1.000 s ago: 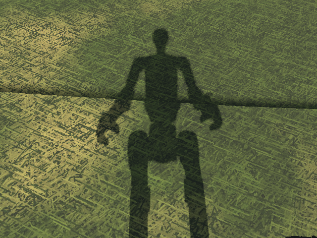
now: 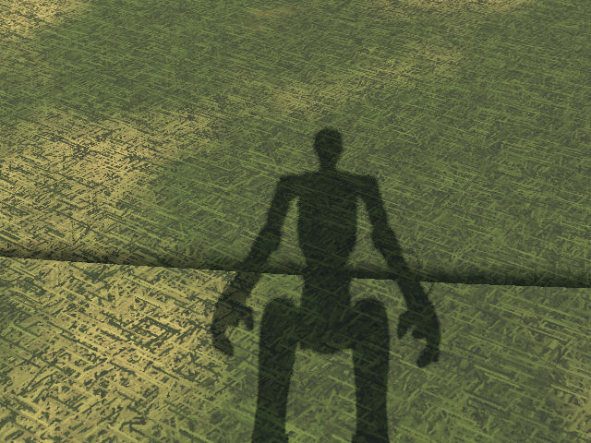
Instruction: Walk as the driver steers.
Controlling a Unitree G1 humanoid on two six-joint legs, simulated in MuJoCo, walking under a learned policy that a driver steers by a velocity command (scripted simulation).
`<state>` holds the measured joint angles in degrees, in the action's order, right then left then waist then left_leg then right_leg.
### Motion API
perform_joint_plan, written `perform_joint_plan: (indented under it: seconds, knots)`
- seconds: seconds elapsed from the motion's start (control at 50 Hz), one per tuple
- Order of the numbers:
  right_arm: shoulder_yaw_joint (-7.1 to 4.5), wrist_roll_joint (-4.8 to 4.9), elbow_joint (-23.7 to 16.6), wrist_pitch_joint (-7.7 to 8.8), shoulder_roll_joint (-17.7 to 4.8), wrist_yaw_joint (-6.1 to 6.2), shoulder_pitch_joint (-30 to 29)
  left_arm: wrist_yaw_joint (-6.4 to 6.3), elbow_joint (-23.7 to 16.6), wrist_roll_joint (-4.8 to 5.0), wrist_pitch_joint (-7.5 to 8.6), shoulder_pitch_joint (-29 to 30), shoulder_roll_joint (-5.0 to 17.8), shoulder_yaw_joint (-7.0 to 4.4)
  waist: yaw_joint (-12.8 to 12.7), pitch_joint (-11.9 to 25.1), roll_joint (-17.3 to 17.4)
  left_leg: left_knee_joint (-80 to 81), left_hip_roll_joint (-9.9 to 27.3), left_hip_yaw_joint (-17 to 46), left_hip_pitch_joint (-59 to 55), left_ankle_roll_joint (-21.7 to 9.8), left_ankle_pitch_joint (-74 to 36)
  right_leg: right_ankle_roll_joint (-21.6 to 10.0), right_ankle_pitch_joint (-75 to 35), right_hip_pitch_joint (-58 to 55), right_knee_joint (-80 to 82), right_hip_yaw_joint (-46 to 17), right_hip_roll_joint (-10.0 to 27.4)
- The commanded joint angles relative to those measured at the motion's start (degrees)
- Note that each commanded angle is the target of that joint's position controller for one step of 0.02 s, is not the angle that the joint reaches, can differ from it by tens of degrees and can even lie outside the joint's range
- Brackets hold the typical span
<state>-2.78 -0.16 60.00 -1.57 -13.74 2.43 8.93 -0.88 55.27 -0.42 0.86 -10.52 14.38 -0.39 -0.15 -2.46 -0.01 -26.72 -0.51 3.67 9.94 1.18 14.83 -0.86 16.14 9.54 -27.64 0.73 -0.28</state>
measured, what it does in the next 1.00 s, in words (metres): walks ahead: right foot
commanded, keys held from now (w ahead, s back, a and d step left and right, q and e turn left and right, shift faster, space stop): no key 0.10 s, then w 0.72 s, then w+q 0.18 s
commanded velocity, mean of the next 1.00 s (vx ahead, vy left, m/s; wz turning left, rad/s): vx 0.33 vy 0.00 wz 0.04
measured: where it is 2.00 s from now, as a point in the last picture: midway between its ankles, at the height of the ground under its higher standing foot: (292, 359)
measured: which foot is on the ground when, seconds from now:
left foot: down 0.00-0.90, up 0.92-1.00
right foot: down 0.00-0.40, up 0.42-0.84, down 0.86-1.00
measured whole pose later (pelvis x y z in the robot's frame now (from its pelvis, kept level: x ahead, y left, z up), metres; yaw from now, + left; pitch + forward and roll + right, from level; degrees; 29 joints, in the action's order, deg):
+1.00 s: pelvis +0.36 -0.01 -0.01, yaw +3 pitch +1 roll -1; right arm -0.9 -4.8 59.2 5.9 -11.8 -4.5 22.4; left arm 0.4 54.6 -3.4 5.5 -11.0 12.2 -1.3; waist 0.6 -0.2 1.0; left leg -70.8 2.0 4.8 19.0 -6.2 20.7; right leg -3.5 11.1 18.5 -28.1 6.6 -1.0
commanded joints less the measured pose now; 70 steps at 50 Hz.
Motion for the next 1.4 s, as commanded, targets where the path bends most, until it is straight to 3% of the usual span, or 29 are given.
perform_joint_plan:
  seconds: [0.02, 0.1, 0.14, 0.2, 0.24, 0.3, 0.36, 0.38, 0.42, 0.44, 0.46, 0.52, 0.64, 0.74, 0.76, 0.82, 0.86, 0.88, 0.9, 0.92, 0.94, 0.96, 1.0, 1.04, 1.14, 1.26, 1.32, 1.38, 1.4]
  knots:
    - [-0.96, -0.02, -0.5, 0.54, -6.3, 0.22, 0.2, -0.29, -1.4, 0.01, 0.51, -0.3, 6.5, -1.15, 0.1, 1.6, -0.4, 3.2, 1.7, 1.3, -1.5, -1.3, -11.1, -0.7, -9.3, 2.1, 5.7, -2.9, 2.9]
    - [-0.73, -0.02, 1.0, 0.64, -6.1, 0.26, 0.5, -0.41, -0.3, 0.04, 0.47, -1.0, 6.4, -1.01, 0.1, 1.2, -0.4, 3.6, 1.6, 1.0, -1.0, -1.1, -10.1, -0.9, -8.1, 2.3, 6.2, -3.0, 2.7]
    - [-0.58, 0.35, 2.1, 0.60, -5.4, 0.32, 1.8, -0.72, 0.7, 0.41, 0.12, -2.4, 7.2, -1.35, -0.1, 1.4, -1.9, 1.2, -1.0, -2.0, 0.6, -1.5, 3.2, -2.1, 8.8, 2.4, 7.9, -3.8, 2.4]
    - [-0.32, 0.65, -0.1, 2.35, -4.4, -0.26, -1.3, -1.16, 1.3, 1.40, 0.22, -6.2, 11.9, -2.97, -1.9, -3.8, -9.8, -12.1, -1.9, -5.8, 12.7, -2.3, 11.9, -9.7, 33.2, 3.2, 17.7, -21.2, 14.1]
    - [-0.44, 1.27, -0.9, 4.00, -4.6, -1.22, -2.4, -1.26, 1.1, 1.23, 1.34, -6.6, 12.3, -3.53, -1.9, -6.7, -9.8, -21.2, 2.3, -3.0, 18.0, -3.4, 12.3, -13.6, 30.3, 3.9, 21.3, -28.8, 20.3]
    - [-0.57, 1.92, -1.0, 5.54, -4.6, -2.11, -1.6, -0.75, -0.6, 2.08, 2.25, -3.6, 11.2, -3.71, -0.2, -5.4, -6.9, -14.9, 4.6, -2.9, 17.1, -4.8, 13.6, -10.7, 19.3, 1.3, 19.7, -21.7, 17.7]
    - [-1.19, 1.33, 4.0, 6.00, -3.6, -2.37, 8.6, -0.39, -1.3, 2.71, 1.62, -1.6, 10.8, -3.73, 4.3, -1.0, -5.1, -0.4, -1.4, -9.6, -6.2, -3.2, -2.5, -7.6, 12.5, 11.8, 11.7, -9.7, 9.5]
    - [-1.55, 1.30, 5.4, 5.75, -4.1, -2.36, 13.1, -0.17, -1.5, 2.36, 1.72, -1.4, 8.7, -3.04, 5.9, 0.1, -2.5, 1.4, -0.5, -7.1, -11.8, -3.4, -1.4, -6.3, 10.5, 15.4, 5.6, -7.0, 7.3]
    - [-3.33, 1.07, 6.3, 6.38, -14.3, -2.51, 24.0, 0.21, -5.5, 1.58, 3.04, 0.6, 2.5, -1.39, 8.1, 3.3, 18.6, 17.5, 21.8, 33.3, -21.2, -15.9, 18.2, -1.1, 16.9, 33.7, -27.9, 0.4, -3.3]
    - [-2.26, 0.34, 5.5, 7.48, -11.7, -2.83, 19.8, 0.16, -6.0, 3.21, 3.81, 1.8, 5.4, -2.01, 6.1, -0.5, 11.3, 18.8, 24.3, 37.4, -16.9, -18.6, 26.5, -2.1, 16.5, 38.6, -37.8, -5.1, 0.7]
    - [-1.29, 0.52, 3.5, 8.33, -8.4, -3.00, 14.9, 0.58, -6.1, 3.95, 4.52, 2.1, 6.9, -2.30, 4.2, -3.9, 7.7, 19.0, 21.9, 31.7, -15.2, -16.4, 25.8, -3.3, 9.7, 41.7, -40.2, -6.5, 3.5]
    - [0.27, 0.43, 1.5, 8.35, -4.7, -3.48, 10.8, 1.16, -4.9, 1.84, 5.26, 1.8, 7.9, -3.32, 1.9, -3.7, 4.8, 19.7, 15.1, 15.0, -12.2, -10.5, 4.2, -2.9, -3.3, 37.6, -34.3, -4.4, 7.4]
    - [0.43, -0.08, 1.5, 7.15, -7.0, -1.55, 15.9, 2.04, -8.8, 1.62, 4.38, 12.1, 2.9, -1.99, 4.1, -4.4, 4.0, 21.4, 11.0, 2.4, -7.8, -11.0, -16.3, 1.0, -14.8, 31.9, -15.5, 0.8, 5.5]
    - [-0.03, 0.94, 2.4, 6.67, -7.6, -1.21, 20.0, 3.27, -11.7, 2.21, 4.49, 19.4, 3.0, -1.51, 5.0, -6.7, 4.7, 21.8, 13.3, 0.1, -10.8, -10.9, -18.2, -0.7, -18.9, 28.0, -4.6, 1.6, 3.5]
    - [3.24, -8.61, 3.7, 8.35, -0.5, -4.97, 22.6, 4.20, -9.0, -5.95, 2.65, 13.4, 0.6, -0.17, 1.7, -0.9, 6.5, 21.8, 15.8, 2.0, -13.2, -14.3, -20.4, -3.2, -21.1, 25.2, -5.1, -3.3, 4.6]
    - [0.82, -5.35, 0.2, 8.14, -7.6, -6.55, 17.0, 4.41, -10.0, -3.58, 2.12, 13.9, 6.7, -2.37, -0.6, 0.0, 4.5, 16.7, 15.8, -1.9, -16.4, -13.4, -36.8, -6.4, -11.9, 19.0, -5.6, 3.2, 0.3]
    - [0.33, -6.60, 1.6, 7.49, -9.2, -6.75, 22.3, 3.35, -7.8, -0.86, 2.83, 6.5, 8.4, -3.18, -3.4, 5.7, 3.4, 1.6, 11.1, -4.6, -10.6, -9.6, -53.9, -8.3, -16.2, -1.3, -4.5, 5.1, -2.2]
    - [2.05, -7.47, 2.6, 7.89, -3.1, -6.89, 32.4, 3.07, -4.9, -0.80, 3.05, -4.9, 7.4, -2.46, -3.2, 20.9, -2.5, -15.5, 5.5, -4.8, 7.0, -6.4, -41.8, -15.8, -21.9, -31.5, -10.9, -4.2, 6.0]
    - [3.20, -7.59, 0.9, 8.52, -1.0, -8.42, 31.8, 2.33, -1.1, -1.33, 2.54, -20.3, 8.5, -2.92, -9.2, 28.5, -10.2, -33.6, -3.9, -3.6, 24.2, -3.6, -1.9, -24.3, -13.0, -48.4, 0.4, -29.0, 19.1]
    - [1.39, -4.15, -1.7, 8.11, -3.4, -9.35, 20.0, 2.00, 3.5, -4.29, 3.30, -29.2, 7.6, -2.71, -12.1, 19.6, -7.2, -51.1, -3.6, 3.5, 30.9, -5.8, 15.5, -19.6, -6.0, -39.7, 8.4, -36.1, 20.5]
    - [0.50, -2.72, -3.8, 8.63, -4.1, -8.54, 13.0, 1.37, 2.1, -4.00, 4.81, -19.7, 9.1, -3.71, -8.8, 5.2, -5.2, -54.6, 1.6, 6.0, 35.1, -7.6, 10.1, -14.8, 0.8, -22.4, 10.9, -28.4, 20.1]
    - [0.32, -3.57, -4.6, 8.91, -4.2, -7.00, 10.8, 0.75, 1.2, -3.47, 5.11, -13.3, 6.1, -3.05, -6.1, 1.5, -4.0, -52.3, 4.6, 5.4, 31.3, -8.8, 6.8, -14.7, -1.7, -10.9, 13.5, -22.1, 19.3]
    - [1.93, -4.73, -6.2, 8.00, 1.8, -5.99, 9.6, 0.10, 0.2, -2.95, 5.28, -6.3, -1.5, -0.90, -1.1, 2.7, -0.8, -50.1, 8.0, 4.8, 24.2, -9.1, 1.8, -14.0, -12.7, -1.0, 16.7, -12.9, 17.9]
    - [2.08, -4.10, -6.4, 6.83, 3.6, -6.52, 11.4, 0.03, -0.4, -3.21, 5.98, -4.7, -3.1, -0.58, 1.8, 0.6, -1.7, -47.6, 8.6, 4.3, 24.1, -9.2, 1.6, -13.2, -13.3, 3.1, 21.0, -7.4, 16.7]
    - [2.12, -3.59, -9.7, 6.35, 1.9, -8.05, 3.1, 0.41, 0.6, -5.94, 8.10, -9.5, -1.9, -0.05, 0.9, -0.1, -1.8, -28.4, 9.6, 0.5, 27.5, -7.4, -17.2, -12.1, -27.8, 3.5, 22.4, 7.5, 13.1]
    - [1.57, -2.88, -13.1, 4.41, 0.0, -7.76, -6.0, 2.38, 3.8, -4.85, 7.57, -19.2, 3.2, -0.84, -1.1, -1.5, -3.2, -13.1, 5.8, -2.6, 29.7, -5.5, -19.2, -11.3, -43.5, -11.5, 18.8, 10.7, 15.8]
    - [0.62, -2.69, -14.5, 4.65, -1.4, -7.44, -9.2, 1.50, 3.2, -3.73, 6.34, -19.2, 5.2, -2.28, -0.7, -1.5, -3.3, -7.7, 3.4, -4.5, 28.6, -6.1, -12.8, -9.8, -50.6, -19.2, 14.7, 12.5, 16.5]
    - [-1.39, -0.65, -13.6, 6.30, -5.2, -6.01, -5.9, 1.46, 3.0, -3.12, 5.21, -19.2, 6.7, -3.19, 3.1, 1.6, -4.0, -0.5, -2.4, -7.7, 10.8, -9.1, -20.6, -5.9, -64.7, -14.1, 4.0, 13.5, 14.0]
    - [-2.48, -0.05, -12.1, 6.81, -8.4, -4.89, 0.7, 2.42, 2.6, -3.25, 5.31, -19.8, 5.7, -2.76, 4.7, 8.2, -3.2, -5.2, -1.5, -5.5, -6.2, -12.8, -34.1, -3.2, -59.8, -4.9, -4.3, 13.6, 11.3]
Keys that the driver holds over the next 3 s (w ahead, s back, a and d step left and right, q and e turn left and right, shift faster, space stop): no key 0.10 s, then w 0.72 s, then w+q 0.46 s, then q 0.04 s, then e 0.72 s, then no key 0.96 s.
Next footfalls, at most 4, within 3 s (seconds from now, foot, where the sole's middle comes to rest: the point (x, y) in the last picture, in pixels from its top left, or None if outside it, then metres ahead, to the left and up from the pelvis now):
0.86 right None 0.45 -0.10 -0.78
1.38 left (236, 357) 0.73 0.19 -0.78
1.86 right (340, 331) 0.80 -0.07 -0.78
2.36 left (239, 342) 0.77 0.18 -0.78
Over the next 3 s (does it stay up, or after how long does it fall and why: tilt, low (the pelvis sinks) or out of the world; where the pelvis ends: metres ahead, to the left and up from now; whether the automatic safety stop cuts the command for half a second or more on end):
stays up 0.75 0.07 0.00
